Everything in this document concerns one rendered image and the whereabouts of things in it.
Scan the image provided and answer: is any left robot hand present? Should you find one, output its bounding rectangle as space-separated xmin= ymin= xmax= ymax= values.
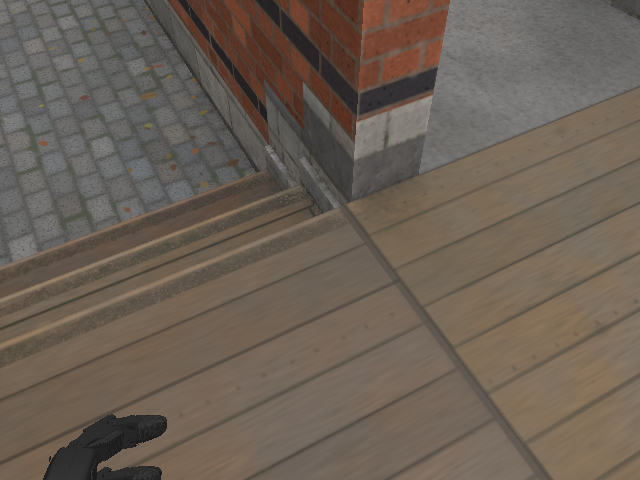
xmin=43 ymin=414 xmax=167 ymax=480

